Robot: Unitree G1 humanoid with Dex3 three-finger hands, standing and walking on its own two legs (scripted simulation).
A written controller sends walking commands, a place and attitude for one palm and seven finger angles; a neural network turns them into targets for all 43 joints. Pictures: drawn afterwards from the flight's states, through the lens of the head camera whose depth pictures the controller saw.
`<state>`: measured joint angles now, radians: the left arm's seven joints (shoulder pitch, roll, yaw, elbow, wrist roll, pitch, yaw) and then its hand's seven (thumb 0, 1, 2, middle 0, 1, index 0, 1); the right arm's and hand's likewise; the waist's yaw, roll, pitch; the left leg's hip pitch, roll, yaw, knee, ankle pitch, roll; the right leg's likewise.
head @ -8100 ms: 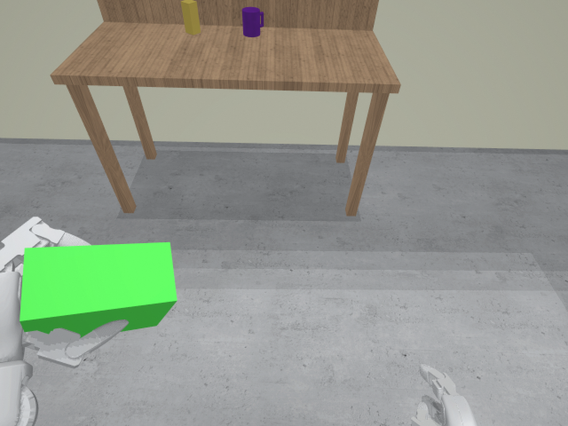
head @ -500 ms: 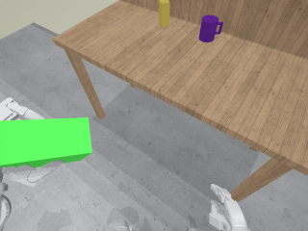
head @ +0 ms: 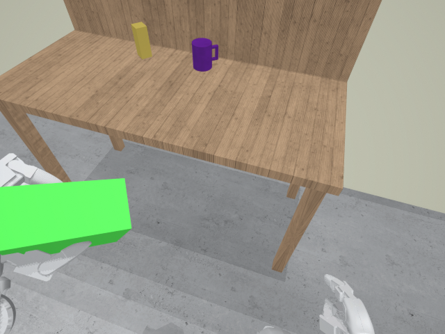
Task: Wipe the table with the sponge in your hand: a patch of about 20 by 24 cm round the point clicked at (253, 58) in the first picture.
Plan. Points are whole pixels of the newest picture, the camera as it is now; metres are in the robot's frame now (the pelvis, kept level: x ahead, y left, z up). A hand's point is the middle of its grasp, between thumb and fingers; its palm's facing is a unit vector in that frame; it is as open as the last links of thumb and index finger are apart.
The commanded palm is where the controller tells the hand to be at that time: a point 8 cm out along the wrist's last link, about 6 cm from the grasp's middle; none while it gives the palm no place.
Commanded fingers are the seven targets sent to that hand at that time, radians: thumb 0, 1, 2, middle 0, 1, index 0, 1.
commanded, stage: turn to face it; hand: left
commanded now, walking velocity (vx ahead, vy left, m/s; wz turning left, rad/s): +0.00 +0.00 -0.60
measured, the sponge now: (87, 217) +0.23 +0.21 +0.16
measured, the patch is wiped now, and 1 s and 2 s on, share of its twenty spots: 0.00 0.00 0.00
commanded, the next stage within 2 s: take the last steps up to it in 1.00 s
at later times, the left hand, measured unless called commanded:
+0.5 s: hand (153, 238) +0.20 +0.11 +0.18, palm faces +0.12 -0.89 -0.45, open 10.3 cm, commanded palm +0.16 +0.17 +0.18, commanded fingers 0.00 0.10 1.30 -1.20 -1.60 -1.20 -1.60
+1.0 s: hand (261, 293) +0.15 -0.02 +0.17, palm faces -0.17 -0.83 -0.53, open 10.2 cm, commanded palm +0.12 +0.06 +0.18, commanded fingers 0.00 0.10 1.30 -1.20 -1.60 -1.20 -1.60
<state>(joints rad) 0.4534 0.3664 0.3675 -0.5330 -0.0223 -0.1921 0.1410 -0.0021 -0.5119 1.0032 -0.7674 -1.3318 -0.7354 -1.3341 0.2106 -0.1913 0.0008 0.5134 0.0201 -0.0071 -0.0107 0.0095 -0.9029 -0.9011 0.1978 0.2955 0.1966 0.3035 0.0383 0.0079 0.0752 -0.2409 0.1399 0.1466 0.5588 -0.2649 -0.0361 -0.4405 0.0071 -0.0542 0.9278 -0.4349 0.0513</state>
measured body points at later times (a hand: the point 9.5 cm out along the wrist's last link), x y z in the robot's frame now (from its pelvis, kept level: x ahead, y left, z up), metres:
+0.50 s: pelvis -0.08 -0.05 +0.00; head -0.04 -0.06 +0.45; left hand +0.18 +0.16 +0.20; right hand +0.01 -0.36 -0.08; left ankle -0.06 +0.09 -0.73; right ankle +0.00 -0.14 -0.73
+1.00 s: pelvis -0.16 -0.09 +0.00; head -0.12 -0.13 +0.45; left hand +0.15 +0.03 +0.20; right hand -0.15 -0.38 -0.11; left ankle -0.11 +0.04 -0.67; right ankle -0.13 -0.17 -0.73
